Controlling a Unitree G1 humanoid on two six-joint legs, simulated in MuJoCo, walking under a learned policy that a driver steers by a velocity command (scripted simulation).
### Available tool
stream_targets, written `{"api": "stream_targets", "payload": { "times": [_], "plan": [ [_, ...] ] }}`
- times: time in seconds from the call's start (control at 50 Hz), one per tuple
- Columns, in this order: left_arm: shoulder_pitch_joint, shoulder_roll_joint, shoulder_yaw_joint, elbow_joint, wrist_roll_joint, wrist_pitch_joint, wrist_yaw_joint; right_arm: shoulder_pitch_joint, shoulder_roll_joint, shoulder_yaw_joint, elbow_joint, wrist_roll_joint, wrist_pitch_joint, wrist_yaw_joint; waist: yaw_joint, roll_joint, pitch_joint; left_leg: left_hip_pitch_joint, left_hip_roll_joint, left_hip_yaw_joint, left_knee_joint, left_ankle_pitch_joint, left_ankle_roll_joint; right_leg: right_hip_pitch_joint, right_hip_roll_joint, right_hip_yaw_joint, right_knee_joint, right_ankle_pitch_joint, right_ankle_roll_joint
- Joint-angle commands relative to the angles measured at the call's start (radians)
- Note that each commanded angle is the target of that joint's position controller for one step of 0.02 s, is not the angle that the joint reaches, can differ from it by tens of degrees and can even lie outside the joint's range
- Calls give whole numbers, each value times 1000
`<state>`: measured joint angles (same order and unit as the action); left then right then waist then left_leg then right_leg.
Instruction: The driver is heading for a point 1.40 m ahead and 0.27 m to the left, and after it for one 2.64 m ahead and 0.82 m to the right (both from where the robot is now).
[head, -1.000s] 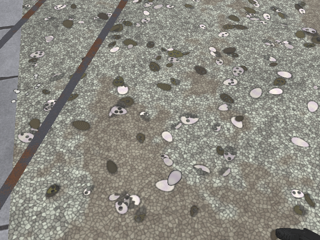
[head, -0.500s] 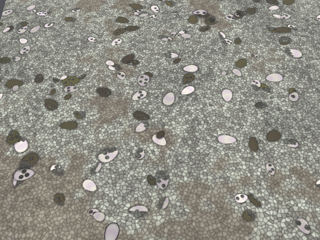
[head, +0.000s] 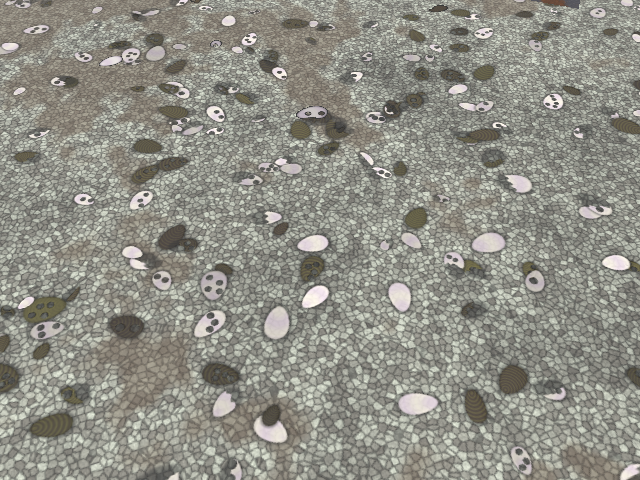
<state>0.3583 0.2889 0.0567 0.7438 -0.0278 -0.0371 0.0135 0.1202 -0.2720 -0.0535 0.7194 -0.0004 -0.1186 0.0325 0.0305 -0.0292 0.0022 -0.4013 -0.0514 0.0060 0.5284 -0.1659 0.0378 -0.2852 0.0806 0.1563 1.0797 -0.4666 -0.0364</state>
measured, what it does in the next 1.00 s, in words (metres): walks ahead, turning left: right foot, then left foot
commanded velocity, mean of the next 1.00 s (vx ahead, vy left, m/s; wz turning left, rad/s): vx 0.50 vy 0.00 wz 0.24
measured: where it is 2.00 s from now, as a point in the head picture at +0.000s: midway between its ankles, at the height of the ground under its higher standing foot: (260, 270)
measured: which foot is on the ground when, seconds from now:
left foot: down 0.00-0.42, up 0.44-0.92, down 0.94-1.00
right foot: up 0.00-0.38, down 0.40-0.96, up 0.98-1.00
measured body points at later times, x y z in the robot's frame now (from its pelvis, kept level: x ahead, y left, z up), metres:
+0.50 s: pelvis +0.26 -0.05 +0.00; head +0.29 -0.06 +0.45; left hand +0.47 +0.19 -0.07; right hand +0.28 -0.33 -0.13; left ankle +0.12 +0.09 -0.65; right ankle +0.33 -0.15 -0.73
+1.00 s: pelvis +0.51 +0.03 -0.01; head +0.55 +0.05 +0.43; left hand +0.47 +0.32 -0.14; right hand +0.78 -0.16 -0.10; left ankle +0.58 +0.12 -0.73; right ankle +0.37 -0.17 -0.66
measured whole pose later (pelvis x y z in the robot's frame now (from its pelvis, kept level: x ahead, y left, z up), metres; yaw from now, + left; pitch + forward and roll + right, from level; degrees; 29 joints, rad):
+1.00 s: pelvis +0.51 +0.03 -0.01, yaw +19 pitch +1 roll -1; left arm 0.29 0.30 0.07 0.84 -0.01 -0.06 0.01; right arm 0.10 -0.30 -0.07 0.66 0.02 -0.03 0.04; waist 0.03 0.01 0.07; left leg -0.50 -0.03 0.04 0.66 -0.19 0.10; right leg -0.15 -0.08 -0.09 1.00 -0.50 0.03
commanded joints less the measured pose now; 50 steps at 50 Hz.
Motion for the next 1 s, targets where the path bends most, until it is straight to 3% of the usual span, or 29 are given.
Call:
{"api": "stream_targets", "payload": {
  "times": [0.02, 0.04, 0.08, 0.14, 0.18, 0.24, 0.32, 0.36, 0.38, 0.4, 0.42, 0.44, 0.46, 0.48, 0.5, 0.52, 0.56, 0.62, 0.74, 0.84, 0.88, 0.9, 0.92, 0.94, 0.96, 0.98, 1.0],
  "plan": [
    [-107, 124, 25, -117, 17, -32, -1, 140, -109, -31, -9, -3, 11, -7, -87, 73, -10, 404, 327, -470, -280, -148, 194, -478, -118, -13, 144, 99, 9],
    [-105, 111, 25, -119, 21, -34, -6, 125, -96, -23, -8, -12, 10, -9, -59, 98, -5, 346, 297, -410, -298, -64, 182, -428, -151, -24, 92, 137, 9],
    [-82, 75, 18, -111, 17, -31, -12, 129, -90, -20, 3, -5, 7, -10, -40, 130, -14, 301, 265, -333, -329, 43, 187, -378, -167, -56, 16, 152, 18],
    [-156, 39, 1, -136, 26, -32, -14, 156, -142, -32, 27, 8, 7, -17, -52, 111, 3, 278, 269, -251, -369, 159, 205, -391, -183, -92, -146, 227, 40],
    [-216, 24, -8, -146, 25, -37, -19, 172, -160, -35, 40, 12, 14, -21, -72, 104, 8, 272, 250, -190, -379, 186, 188, -366, -180, -108, -275, 343, 45],
    [-305, 21, -12, -160, 17, -44, -30, 217, -173, -34, 65, 21, 24, -22, -106, 105, 23, 267, 231, -127, -371, 199, 162, -296, -151, -136, -432, 477, 48],
    [-398, 40, -5, -197, 8, -54, -47, 283, -180, -32, 101, 30, 43, -23, -121, 108, 52, 334, 276, -164, -324, 203, 145, -266, -125, -134, -535, 452, 24],
    [-359, 68, 7, -192, 10, -63, -51, 276, -202, -39, 107, 31, 56, -29, -79, 120, 39, 358, 291, -188, -265, 262, 127, -183, -108, -136, -585, 398, 3],
    [-277, 92, 22, -169, 14, -66, -47, 257, -208, -39, 104, 32, 60, -32, -25, 115, -2, 340, 267, -168, -181, 369, 107, -52, -90, -153, -626, 401, -16],
    [-140, 140, 46, -131, 22, -66, -37, 255, -183, -29, 98, 25, 59, -32, 40, 97, -97, 272, 212, -130, -15, 412, 77, 167, -109, -141, -623, 413, -45],
    [48, 221, 67, -109, 41, -61, -23, 240, -112, -2, 61, -3, 53, -32, 114, -25, -264, 71, 138, -79, 304, 148, 32, 467, -319, 68, -584, 439, -113],
    [75, 265, 73, -94, 46, -49, -27, 371, -24, 23, 49, 16, 36, -33, 52, -285, -378, -254, 15, -53, 603, -410, -16, 688, -519, 472, -693, 220, -242],
    [69, 170, 52, -94, 35, -47, -28, 324, -134, -4, 65, 38, 30, -33, 85, -180, -307, -347, 62, -139, 723, -402, -18, 617, -489, 504, -750, 83, -224],
    [13, 129, 37, -90, 26, -49, -26, 245, -168, -19, 42, 48, 30, -31, 75, -134, -174, -390, 100, -127, 737, -310, -15, 504, -457, 348, -768, 111, -190],
    [-51, 105, 27, -89, 29, -52, -28, 207, -155, -19, 38, 40, 34, -34, 45, -80, -111, -356, 136, -111, 710, -230, -20, 385, -412, 241, -798, 194, -169],
    [-100, 80, 22, -85, 34, -57, -32, 189, -144, -23, 35, 29, 41, -34, 17, -76, -61, -326, 159, -110, 670, -176, -25, 292, -379, 163, -834, 263, -162],
    [-148, 59, 21, -71, 41, -72, -34, 218, -103, -23, 43, 33, 67, -32, -29, -90, -29, -241, 182, -111, 637, -115, -34, 180, -346, 44, -897, 359, -154],
    [-156, 81, 33, -39, 42, -88, -27, 181, -76, -22, 21, 27, 90, -33, -46, -46, 12, -274, 189, -121, 579, -34, -52, 143, -349, -70, -943, 477, -164],
    [-112, 133, 49, 10, 37, -74, -7, 9, -48, -8, -38, 21, 82, 0, 9, -9, 63, -271, 171, -54, 261, 217, -41, 193, -330, -257, -963, 532, -135],
    [-46, 172, 64, 56, 12, -42, -3, -115, -58, -6, -112, 22, 84, 26, 42, -8, 99, -298, 147, 13, 128, 122, 10, 353, -376, -317, -896, 621, -107],
    [-58, 200, 71, 58, 5, -28, 1, -93, -82, -19, -127, 20, 88, 31, 8, -38, 58, -210, 94, 69, 114, 21, 47, 390, -378, -348, -787, 913, -85],
    [-66, 215, 75, 56, 0, -20, 5, -35, -105, -33, -121, 20, 92, 30, -30, -58, 13, -119, 53, 100, 117, -30, 69, 395, -372, -363, -685, 1082, -73],
    [-83, 219, 74, 52, -4, -11, 8, 93, -143, -57, -92, 23, 94, 25, -107, -51, -56, 54, 5, 121, 73, -17, 100, 355, -345, -389, -506, 1162, -50],
    [-77, 197, 64, 46, 3, -12, 12, 267, -211, -94, -45, 25, 101, 8, -189, -10, -146, 344, -4, 65, 28, 31, 141, 189, -304, -401, -255, 1026, -10],
    [-10, 74, 25, -6, 46, -29, 5, 309, -336, -121, -34, 32, 105, -11, -124, 248, -213, 692, 253, -411, -12, -34, 288, -257, -159, -387, 126, 251, 60],
    [-33, 67, 8, -26, 34, -70, -7, 305, -316, -103, -77, 25, 86, -4, -122, 225, -384, 816, 391, -855, -190, -174, 406, -436, -37, -129, 305, -150, 67],
    [-155, 144, 29, -55, -8, -93, -19, 288, -239, -80, -69, 17, 71, 4, -161, 128, -285, 763, 368, -738, -237, -153, 340, -536, -94, -61, 321, -71, 46]
  ]
}}
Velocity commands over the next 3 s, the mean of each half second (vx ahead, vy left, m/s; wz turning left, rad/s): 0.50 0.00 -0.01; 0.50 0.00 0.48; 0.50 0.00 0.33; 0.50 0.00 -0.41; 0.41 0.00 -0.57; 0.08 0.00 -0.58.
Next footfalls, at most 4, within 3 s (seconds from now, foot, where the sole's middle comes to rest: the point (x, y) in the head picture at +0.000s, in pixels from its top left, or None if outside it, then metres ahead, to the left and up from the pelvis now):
0.40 right None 0.37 -0.16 -0.76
0.94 left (276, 418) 0.62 0.14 -0.76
1.44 right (314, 289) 0.96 0.07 -0.76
1.94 left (208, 234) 1.13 0.36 -0.76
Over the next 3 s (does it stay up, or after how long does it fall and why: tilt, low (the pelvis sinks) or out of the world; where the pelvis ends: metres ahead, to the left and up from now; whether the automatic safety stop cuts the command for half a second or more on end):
stays up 1.38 0.25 0.01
